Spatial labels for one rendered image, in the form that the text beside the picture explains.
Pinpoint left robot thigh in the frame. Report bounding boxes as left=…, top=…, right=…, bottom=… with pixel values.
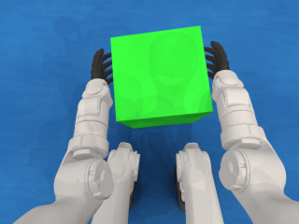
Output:
left=91, top=147, right=140, bottom=224

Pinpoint robot right forearm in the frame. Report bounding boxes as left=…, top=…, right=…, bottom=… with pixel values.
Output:
left=211, top=70, right=287, bottom=185

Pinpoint right robot upper arm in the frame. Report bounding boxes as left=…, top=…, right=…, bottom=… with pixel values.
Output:
left=219, top=147, right=299, bottom=224

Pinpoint left robot foot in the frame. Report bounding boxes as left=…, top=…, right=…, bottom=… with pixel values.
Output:
left=129, top=180, right=137, bottom=211

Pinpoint robot left forearm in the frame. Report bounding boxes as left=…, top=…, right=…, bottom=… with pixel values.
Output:
left=53, top=78, right=113, bottom=193

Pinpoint right robot hand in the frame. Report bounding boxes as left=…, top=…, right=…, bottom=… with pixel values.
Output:
left=204, top=40, right=230, bottom=80

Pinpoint left robot hand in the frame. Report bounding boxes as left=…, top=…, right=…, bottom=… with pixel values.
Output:
left=91, top=48, right=114, bottom=85

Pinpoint carton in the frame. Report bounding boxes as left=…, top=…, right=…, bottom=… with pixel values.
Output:
left=110, top=25, right=213, bottom=129

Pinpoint left robot upper arm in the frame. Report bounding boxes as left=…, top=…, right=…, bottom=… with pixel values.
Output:
left=12, top=158, right=115, bottom=224

